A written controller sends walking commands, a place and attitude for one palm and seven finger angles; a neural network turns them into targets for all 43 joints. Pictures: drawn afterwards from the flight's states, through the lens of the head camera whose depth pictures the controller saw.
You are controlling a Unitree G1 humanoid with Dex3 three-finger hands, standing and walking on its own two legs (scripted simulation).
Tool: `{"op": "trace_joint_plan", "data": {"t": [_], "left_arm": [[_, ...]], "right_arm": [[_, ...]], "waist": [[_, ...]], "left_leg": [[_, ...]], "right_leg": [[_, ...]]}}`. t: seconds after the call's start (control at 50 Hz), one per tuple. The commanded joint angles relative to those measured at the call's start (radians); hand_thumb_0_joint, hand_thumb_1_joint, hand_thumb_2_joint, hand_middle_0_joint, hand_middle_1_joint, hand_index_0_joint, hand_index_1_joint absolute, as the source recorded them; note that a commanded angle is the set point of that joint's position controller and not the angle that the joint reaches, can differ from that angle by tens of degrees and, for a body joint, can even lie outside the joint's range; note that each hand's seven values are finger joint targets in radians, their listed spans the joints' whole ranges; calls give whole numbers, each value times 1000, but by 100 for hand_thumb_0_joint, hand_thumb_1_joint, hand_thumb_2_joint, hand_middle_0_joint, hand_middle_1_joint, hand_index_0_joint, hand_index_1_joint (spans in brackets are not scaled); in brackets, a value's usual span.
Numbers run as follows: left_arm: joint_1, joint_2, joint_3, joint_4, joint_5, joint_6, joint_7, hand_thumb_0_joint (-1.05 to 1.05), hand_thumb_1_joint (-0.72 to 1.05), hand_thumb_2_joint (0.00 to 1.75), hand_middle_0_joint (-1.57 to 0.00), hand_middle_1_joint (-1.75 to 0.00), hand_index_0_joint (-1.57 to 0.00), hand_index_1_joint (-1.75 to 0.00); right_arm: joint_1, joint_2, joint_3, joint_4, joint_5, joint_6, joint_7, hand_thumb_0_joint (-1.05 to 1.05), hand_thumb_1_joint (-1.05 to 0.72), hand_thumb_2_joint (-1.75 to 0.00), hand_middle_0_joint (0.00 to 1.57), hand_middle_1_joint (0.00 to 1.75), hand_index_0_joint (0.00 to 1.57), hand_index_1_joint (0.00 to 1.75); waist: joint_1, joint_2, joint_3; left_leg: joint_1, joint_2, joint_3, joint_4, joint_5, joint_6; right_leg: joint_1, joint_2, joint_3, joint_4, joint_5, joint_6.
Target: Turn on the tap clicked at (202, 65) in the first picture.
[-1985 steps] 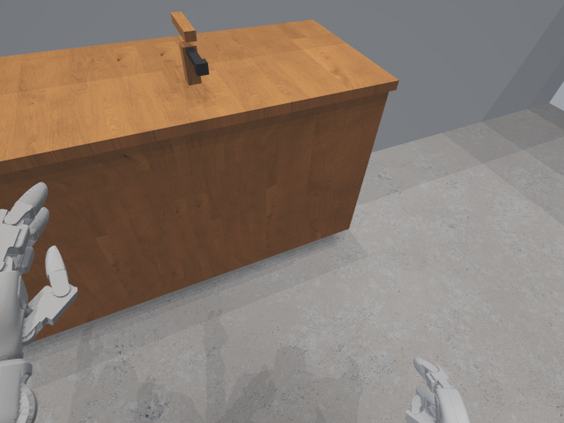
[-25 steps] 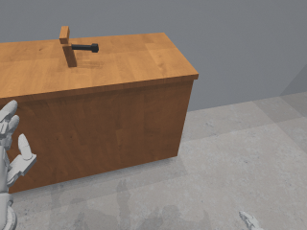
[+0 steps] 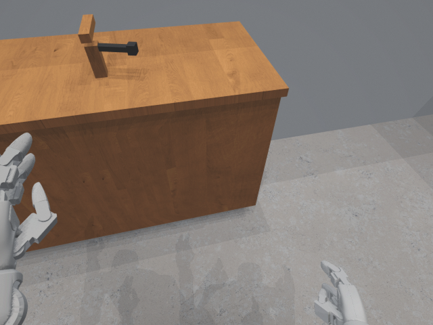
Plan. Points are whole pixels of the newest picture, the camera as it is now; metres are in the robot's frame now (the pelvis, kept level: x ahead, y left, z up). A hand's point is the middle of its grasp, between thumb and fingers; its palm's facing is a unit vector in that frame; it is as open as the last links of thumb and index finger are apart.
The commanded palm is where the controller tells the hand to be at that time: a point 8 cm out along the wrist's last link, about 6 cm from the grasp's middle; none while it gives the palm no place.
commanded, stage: stand and wait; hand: left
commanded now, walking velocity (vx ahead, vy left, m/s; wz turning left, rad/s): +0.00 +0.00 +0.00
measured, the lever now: (132, 48) +0.80 +0.29 +0.12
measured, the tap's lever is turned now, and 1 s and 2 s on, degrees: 73 73 73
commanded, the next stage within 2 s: none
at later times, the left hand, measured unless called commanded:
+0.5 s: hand (31, 238) +0.19 +0.25 +0.16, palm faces +0.39 -0.84 -0.37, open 7.4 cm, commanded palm +0.14 +0.29 +0.18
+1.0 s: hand (5, 251) +0.18 +0.28 +0.16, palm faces +0.42 -0.84 -0.35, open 7.4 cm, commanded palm +0.12 +0.31 +0.18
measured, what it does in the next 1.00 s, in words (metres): stands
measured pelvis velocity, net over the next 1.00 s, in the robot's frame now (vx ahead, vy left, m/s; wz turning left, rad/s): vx -0.03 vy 0.03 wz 0.01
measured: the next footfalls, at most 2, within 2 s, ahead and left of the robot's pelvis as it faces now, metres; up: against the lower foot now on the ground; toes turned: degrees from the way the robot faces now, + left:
none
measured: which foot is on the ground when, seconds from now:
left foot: down 0.00-1.00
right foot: down 0.00-1.00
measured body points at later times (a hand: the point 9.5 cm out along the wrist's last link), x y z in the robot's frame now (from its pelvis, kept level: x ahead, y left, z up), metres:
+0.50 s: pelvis -0.02 +0.01 +0.01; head -0.01 +0.01 +0.46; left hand +0.17 +0.30 +0.18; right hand +0.15 -0.22 -0.08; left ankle +0.02 +0.12 -0.73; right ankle -0.05 -0.09 -0.73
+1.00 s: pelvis -0.03 +0.03 +0.01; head -0.03 +0.03 +0.46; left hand +0.15 +0.32 +0.17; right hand +0.15 -0.19 -0.07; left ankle +0.02 +0.12 -0.73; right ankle -0.05 -0.09 -0.73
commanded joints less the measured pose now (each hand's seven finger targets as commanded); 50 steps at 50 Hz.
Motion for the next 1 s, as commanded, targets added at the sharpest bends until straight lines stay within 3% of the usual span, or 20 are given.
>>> {"op": "trace_joint_plan", "data": {"t": [0.0, 0.06, 0.14, 0.24, 0.38, 0.5, 0.6, 0.8, 0.96, 0.98], "left_arm": [[28, 173, 136, -230, -10, -78, 20, 0, 90, 90, -20, -30, -20, -30], [29, 171, 135, -219, -12, -74, 20, 0, 90, 90, -20, -30, -20, -30], [0, 164, 115, -193, -11, -66, 19, 0, 90, 90, -20, -30, -20, -30], [-55, 159, 86, -199, -6, -61, 19, 0, 90, 90, -20, -30, -20, -30], [-53, 184, 113, -191, -5, -64, 24, 0, 90, 90, -20, -30, -20, -30], [-16, 167, 107, -180, -7, -65, 22, 0, 90, 90, -20, -30, -20, -30], [-34, 161, 93, -201, -3, -68, 24, 0, 90, 90, -20, -30, -20, -30], [-47, 156, 93, -184, 5, -74, 28, 0, 90, 90, -20, -30, -20, -30], [-71, 143, 74, -194, 9, -74, 28, 0, 90, 90, -20, -30, -20, -30], [-76, 165, 93, -205, 9, -75, 31, 0, 90, 90, -20, -30, -20, -30]], "right_arm": [[-51, -104, -44, -157, 6, -37, -6, 0, -90, -90, 20, 30, 20, 30], [-52, -110, -48, -161, 5, -30, -12, 0, -90, -90, 20, 30, 20, 30], [-54, -115, -47, -160, 4, -29, -21, 0, -90, -90, 20, 30, 20, 30], [-66, -119, -45, -153, 0, -39, -26, 0, -90, -90, 20, 30, 20, 30], [-74, -119, -42, -149, -9, -45, -27, 0, -90, -90, 20, 30, 20, 30], [-74, -114, -37, -146, -10, -46, -26, 0, -90, -90, 20, 30, 20, 30], [-77, -118, -37, -147, -12, -53, -29, 0, -90, -90, 20, 30, 20, 30], [-81, -118, -33, -141, -18, -58, -32, 0, -90, -90, 20, 30, 20, 30], [-85, -119, -32, -142, -18, -60, -29, 0, -90, -90, 20, 30, 20, 30], [-86, -121, -33, -143, -21, -60, -32, 0, -90, -90, 20, 30, 20, 30]], "waist": [[4, 38, -178], [3, 52, -175], [2, 22, -163], [4, 44, -127], [9, 33, -105], [9, 37, -118], [8, 72, -114], [9, 56, -104], [7, 80, -109], [9, 77, -117]], "left_leg": [[122, 59, -53, -25, 391, 30], [134, 61, -55, -40, 376, 29], [138, 62, -58, -51, 359, 30], [135, 50, -60, -75, 259, 32], [106, 38, -76, -112, 144, 30], [108, 48, -81, -130, 177, 29], [104, 52, -94, -163, 144, 28], [77, 56, -117, -217, 24, 25], [86, 53, -112, -219, 5, 22], [81, 50, -115, -216, 18, 22]], "right_leg": [[19, -133, 109, -72, 481, 25], [-4, -123, 101, -81, 444, 31], [-18, -119, 96, -96, 428, 38], [-51, -117, 104, -132, 339, 37], [-56, -117, 101, -172, 225, 31], [-42, -105, 81, -163, 244, 38], [-44, -92, 62, -156, 216, 41], [-41, -80, 51, -169, 150, 42], [-47, -79, 53, -176, 150, 41], [-36, -82, 53, -177, 157, 39]]}}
